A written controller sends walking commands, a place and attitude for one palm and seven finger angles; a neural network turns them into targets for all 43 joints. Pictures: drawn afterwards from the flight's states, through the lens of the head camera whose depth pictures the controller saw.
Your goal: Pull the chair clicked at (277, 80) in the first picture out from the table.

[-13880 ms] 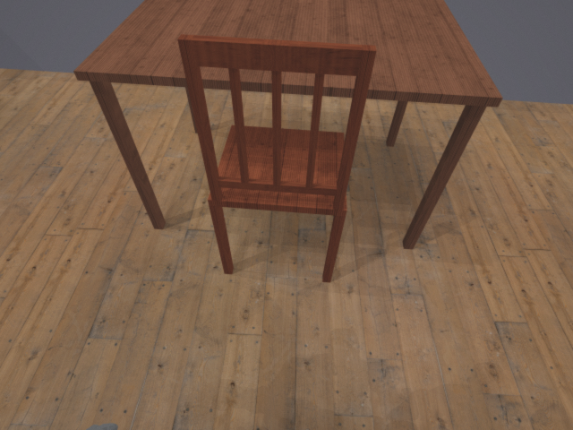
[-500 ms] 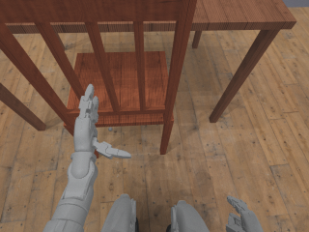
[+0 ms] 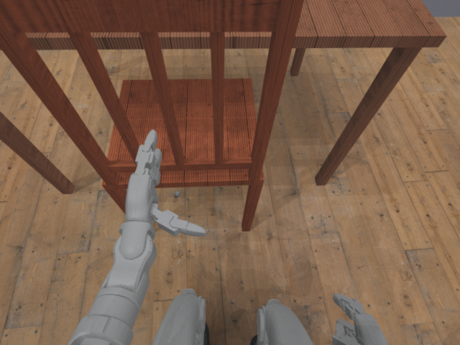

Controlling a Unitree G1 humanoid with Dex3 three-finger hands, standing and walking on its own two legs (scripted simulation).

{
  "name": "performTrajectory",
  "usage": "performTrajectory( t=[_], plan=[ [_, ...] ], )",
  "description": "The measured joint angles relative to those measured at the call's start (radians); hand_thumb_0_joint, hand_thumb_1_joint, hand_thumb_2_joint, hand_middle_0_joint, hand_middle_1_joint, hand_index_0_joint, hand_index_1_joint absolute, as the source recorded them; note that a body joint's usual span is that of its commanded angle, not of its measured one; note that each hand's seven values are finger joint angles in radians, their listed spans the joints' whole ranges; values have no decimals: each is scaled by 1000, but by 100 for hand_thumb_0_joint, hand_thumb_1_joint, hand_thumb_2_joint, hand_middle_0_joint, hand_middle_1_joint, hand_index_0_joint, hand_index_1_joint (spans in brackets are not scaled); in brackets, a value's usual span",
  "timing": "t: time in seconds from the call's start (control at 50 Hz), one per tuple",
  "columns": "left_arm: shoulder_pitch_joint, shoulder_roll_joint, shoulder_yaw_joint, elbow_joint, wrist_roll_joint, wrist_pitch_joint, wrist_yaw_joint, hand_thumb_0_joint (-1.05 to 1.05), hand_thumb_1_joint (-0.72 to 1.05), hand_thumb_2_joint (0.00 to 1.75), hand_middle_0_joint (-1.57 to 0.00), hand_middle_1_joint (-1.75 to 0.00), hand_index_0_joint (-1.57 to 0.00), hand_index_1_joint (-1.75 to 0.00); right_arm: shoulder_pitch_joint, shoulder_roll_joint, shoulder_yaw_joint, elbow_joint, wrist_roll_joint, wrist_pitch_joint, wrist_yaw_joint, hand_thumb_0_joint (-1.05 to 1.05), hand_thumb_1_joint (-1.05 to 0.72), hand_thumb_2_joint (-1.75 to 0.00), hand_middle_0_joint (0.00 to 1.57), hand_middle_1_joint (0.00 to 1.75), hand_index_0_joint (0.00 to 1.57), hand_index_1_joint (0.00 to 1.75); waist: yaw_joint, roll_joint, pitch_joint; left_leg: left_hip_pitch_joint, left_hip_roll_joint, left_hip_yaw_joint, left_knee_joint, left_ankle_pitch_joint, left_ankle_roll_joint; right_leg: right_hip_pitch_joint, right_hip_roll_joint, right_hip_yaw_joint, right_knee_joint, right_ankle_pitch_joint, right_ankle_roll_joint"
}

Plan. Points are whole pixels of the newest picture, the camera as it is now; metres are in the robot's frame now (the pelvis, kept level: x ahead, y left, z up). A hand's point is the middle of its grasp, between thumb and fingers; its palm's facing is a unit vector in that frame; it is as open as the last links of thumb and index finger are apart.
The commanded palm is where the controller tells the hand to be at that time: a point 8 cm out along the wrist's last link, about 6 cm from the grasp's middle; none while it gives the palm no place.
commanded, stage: aim the fingers beside a spindle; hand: left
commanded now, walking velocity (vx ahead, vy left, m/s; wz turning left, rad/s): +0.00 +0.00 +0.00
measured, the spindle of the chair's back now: (168, 113) +0.52 +0.13 +0.05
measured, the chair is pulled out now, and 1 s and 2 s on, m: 0.00 0.00 0.00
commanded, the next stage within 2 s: push the fingers through the gap in 0.98 s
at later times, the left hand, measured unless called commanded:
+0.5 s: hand (175, 193) +0.36 +0.10 +0.04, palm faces +0.04 -1.00 -0.02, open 16.9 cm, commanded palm +0.34 +0.15 +0.02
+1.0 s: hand (181, 196) +0.37 +0.09 +0.01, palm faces -0.02 -1.00 -0.01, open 17.0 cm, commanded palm +0.34 +0.15 +0.02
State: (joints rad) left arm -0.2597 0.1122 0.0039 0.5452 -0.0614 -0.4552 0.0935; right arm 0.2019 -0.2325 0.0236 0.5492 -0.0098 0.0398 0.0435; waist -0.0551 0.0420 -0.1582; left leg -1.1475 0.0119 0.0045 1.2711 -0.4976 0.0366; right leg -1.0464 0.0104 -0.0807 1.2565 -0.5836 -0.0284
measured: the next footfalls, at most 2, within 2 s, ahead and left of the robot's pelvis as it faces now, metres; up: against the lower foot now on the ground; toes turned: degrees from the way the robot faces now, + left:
none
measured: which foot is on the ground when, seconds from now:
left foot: down 0.00-1.00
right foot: down 0.00-1.00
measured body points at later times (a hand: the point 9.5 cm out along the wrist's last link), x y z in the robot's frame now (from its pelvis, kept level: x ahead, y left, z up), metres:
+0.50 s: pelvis +0.01 -0.01 +0.00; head +0.11 -0.01 +0.44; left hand +0.35 +0.15 +0.04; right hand +0.15 -0.25 -0.11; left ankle +0.05 +0.10 -0.62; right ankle +0.01 -0.11 -0.62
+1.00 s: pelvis +0.01 -0.01 +0.00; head +0.12 +0.00 +0.44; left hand +0.36 +0.15 +0.01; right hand +0.15 -0.25 -0.11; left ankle +0.05 +0.10 -0.62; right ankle +0.01 -0.11 -0.62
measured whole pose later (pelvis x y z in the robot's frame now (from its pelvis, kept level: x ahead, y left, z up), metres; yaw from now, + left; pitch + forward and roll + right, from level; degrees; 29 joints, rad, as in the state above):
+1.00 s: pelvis +0.01 -0.01 +0.00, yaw +0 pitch +22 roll -2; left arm -0.23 0.12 0.00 0.53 -0.10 -0.45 0.04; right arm 0.21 -0.24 0.01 0.55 -0.01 0.02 0.03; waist -0.06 0.05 -0.16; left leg -1.15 0.02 -0.01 1.27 -0.51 0.02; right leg -1.05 0.02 -0.09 1.26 -0.60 -0.04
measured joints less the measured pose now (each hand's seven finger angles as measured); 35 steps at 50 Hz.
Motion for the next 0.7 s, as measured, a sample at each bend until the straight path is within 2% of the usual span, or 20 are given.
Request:
performTrajectory(
  t=[0.04,0.1,0.22,0.3,0.38,0.46,0.54,0.64,0.7],
  plan=[
    [21,-5,-4,-10,-16,10,-10,-2,-50,30,-6,-8,-6,-8,6,2,-1,-7,-1,-2,-3,1,-91,-89,20,30,20,30,-1,0,2,-3,2,0,-2,1,-1,-3,2,0,-3,2,-1],
    [66,-11,-16,-73,-23,-10,-6,-2,-50,30,-6,-8,-6,-8,13,3,-8,-8,-7,-13,-8,1,-91,-89,20,30,20,30,-1,2,5,-1,5,-1,-3,0,-3,-1,5,0,-6,3,-1],
    [60,-2,-19,-114,3,-63,19,-2,-50,30,-6,-8,-6,-8,17,-2,-13,15,-13,-17,-8,1,-91,-89,20,30,20,30,6,5,-4,14,4,-2,-4,-5,-5,14,5,-1,-6,-2,-4],
    [15,1,-8,-21,2,-26,-4,-1,-50,30,-6,-8,-6,-8,12,-7,-5,14,-1,-3,-3,1,-91,-89,20,30,20,30,1,1,-6,12,2,-4,-6,-2,-7,10,4,-3,-4,-3,-7],
    [49,-5,2,-23,-20,4,-20,-2,-50,30,-6,-8,-6,-8,12,-5,-8,-7,-2,-4,-7,1,-91,-89,20,30,20,30,-8,-5,-1,4,7,-3,-7,-2,-11,0,8,-1,-3,-2,-10],
    [113,-4,-3,-131,-24,-36,0,-2,-50,30,-6,-8,-6,-8,16,-3,-21,-8,-12,-21,-12,1,-91,-89,20,30,20,30,-3,-2,3,14,10,-1,-9,-6,-13,8,11,1,-6,-4,-11],
    [89,10,-2,-132,-10,-73,6,-2,-50,30,-6,-8,-6,-8,14,-7,-17,13,-11,-23,-11,1,-91,-89,20,30,20,30,9,3,-5,23,7,-6,-9,-8,-15,20,9,-4,-6,-9,-13],
    [17,15,7,-7,-21,-21,-37,-1,-50,30,-6,-8,-6,-8,1,-9,-4,14,3,-12,-10,1,-91,-89,20,30,20,30,1,-2,-7,7,4,-13,-2,-7,-17,7,7,-11,2,-11,-16],
    [47,3,13,-25,-39,7,-52,-2,-50,30,-6,-8,-6,-8,1,-5,-9,-5,1,-15,-12,1,-91,-89,20,30,20,30,-7,-3,-2,1,8,-10,-1,-7,-17,-2,10,-7,2,-9,-17]
  ],
)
